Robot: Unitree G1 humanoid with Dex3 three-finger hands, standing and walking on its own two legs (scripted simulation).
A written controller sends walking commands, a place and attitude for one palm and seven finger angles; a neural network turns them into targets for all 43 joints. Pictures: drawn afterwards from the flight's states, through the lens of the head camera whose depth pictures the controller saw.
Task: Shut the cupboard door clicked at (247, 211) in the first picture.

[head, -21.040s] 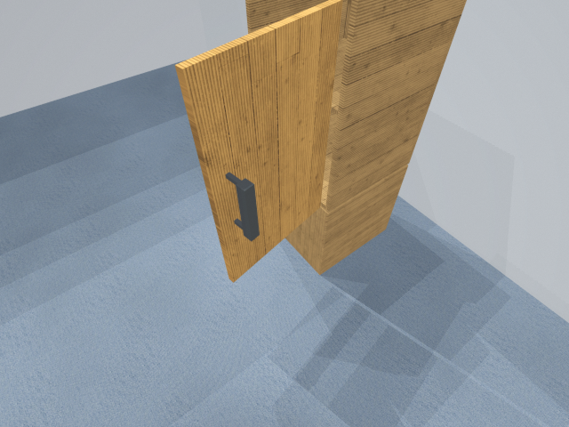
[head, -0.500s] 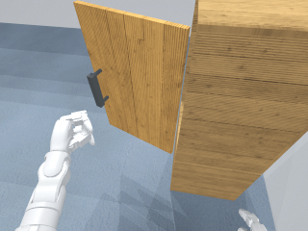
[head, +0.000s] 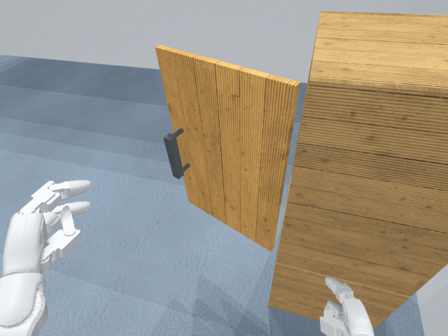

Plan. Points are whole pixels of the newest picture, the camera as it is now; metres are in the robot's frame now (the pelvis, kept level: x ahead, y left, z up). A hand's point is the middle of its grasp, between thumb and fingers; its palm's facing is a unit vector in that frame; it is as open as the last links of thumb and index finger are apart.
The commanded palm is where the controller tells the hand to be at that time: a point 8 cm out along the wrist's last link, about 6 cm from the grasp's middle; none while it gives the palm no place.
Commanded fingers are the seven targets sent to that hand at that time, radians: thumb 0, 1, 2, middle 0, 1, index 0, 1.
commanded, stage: draw the hand back to the body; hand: left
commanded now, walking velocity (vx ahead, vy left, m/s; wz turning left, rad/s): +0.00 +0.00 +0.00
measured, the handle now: (179, 153) +0.62 +0.22 -0.06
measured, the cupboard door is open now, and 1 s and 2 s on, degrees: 70 70 70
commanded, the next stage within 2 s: step back with the hand held close in 0.48 s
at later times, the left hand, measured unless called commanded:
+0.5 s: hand (67, 240) +0.19 +0.24 +0.16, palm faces +0.43 -0.81 -0.41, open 7.4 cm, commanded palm +0.15 +0.28 +0.17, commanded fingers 0.00 0.90 0.90 -0.20 -0.30 -0.20 -0.30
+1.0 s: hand (35, 246) +0.18 +0.28 +0.16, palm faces +0.36 -0.80 -0.48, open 7.4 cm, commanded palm +0.12 +0.32 +0.17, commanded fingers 0.00 0.90 0.90 -0.20 -0.30 -0.20 -0.30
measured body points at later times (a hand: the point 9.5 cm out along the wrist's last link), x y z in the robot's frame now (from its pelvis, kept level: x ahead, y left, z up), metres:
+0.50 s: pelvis +0.00 -0.02 +0.00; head -0.03 -0.05 +0.45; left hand +0.16 +0.28 +0.18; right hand +0.19 -0.25 -0.08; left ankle +0.02 +0.12 -0.74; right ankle -0.06 -0.11 -0.74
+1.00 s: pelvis -0.03 +0.02 -0.01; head -0.03 +0.01 +0.44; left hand +0.16 +0.32 +0.18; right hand +0.15 -0.23 -0.09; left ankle +0.02 +0.12 -0.74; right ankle -0.06 -0.11 -0.74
